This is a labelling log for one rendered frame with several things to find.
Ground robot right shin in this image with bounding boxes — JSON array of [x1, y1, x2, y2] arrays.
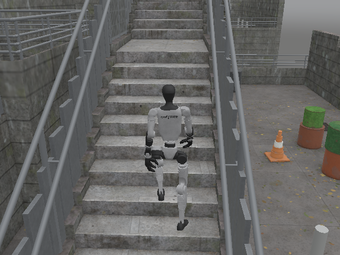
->
[[177, 186, 188, 224]]

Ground right robot hand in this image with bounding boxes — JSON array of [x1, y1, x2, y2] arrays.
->
[[180, 138, 193, 148]]

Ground robot right foot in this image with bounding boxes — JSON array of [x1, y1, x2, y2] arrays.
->
[[177, 219, 189, 231]]

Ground left robot forearm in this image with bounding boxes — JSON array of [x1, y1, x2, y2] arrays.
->
[[144, 131, 153, 158]]

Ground left robot hand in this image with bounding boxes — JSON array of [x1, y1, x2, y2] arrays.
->
[[145, 158, 158, 172]]

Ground right robot upper arm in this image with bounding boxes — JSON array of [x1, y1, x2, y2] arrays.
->
[[180, 106, 192, 134]]

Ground right robot forearm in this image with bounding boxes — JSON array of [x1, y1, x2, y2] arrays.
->
[[186, 127, 193, 141]]

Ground left robot upper arm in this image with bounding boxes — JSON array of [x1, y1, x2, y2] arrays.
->
[[147, 108, 158, 138]]

